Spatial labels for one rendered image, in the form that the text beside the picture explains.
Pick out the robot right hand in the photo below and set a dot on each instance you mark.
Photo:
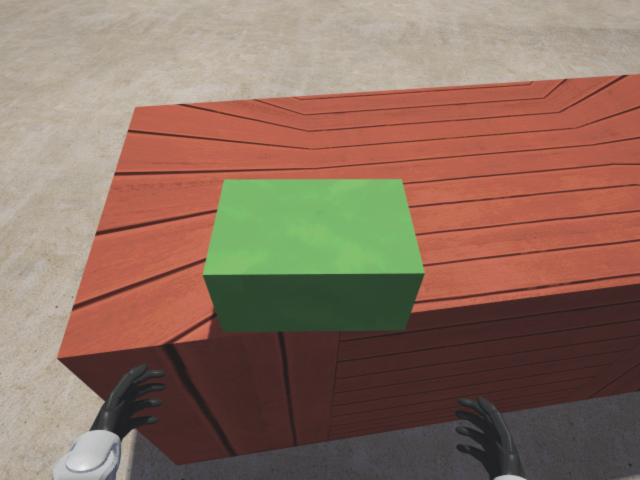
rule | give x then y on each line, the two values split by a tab
501	455

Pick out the pedestal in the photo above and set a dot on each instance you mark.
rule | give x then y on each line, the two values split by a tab
525	202

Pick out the robot left hand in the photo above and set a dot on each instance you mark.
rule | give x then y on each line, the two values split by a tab
115	413

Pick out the robot left forearm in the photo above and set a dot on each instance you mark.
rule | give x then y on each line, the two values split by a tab
95	455

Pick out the carton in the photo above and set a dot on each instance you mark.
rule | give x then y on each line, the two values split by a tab
290	255

